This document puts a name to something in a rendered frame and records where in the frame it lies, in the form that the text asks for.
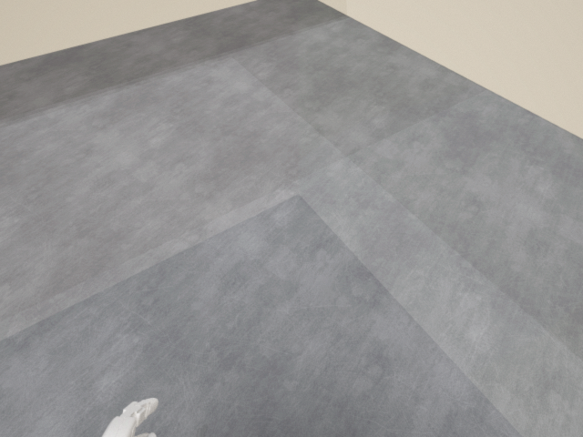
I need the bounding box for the left robot hand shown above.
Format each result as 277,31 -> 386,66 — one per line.
102,398 -> 159,437

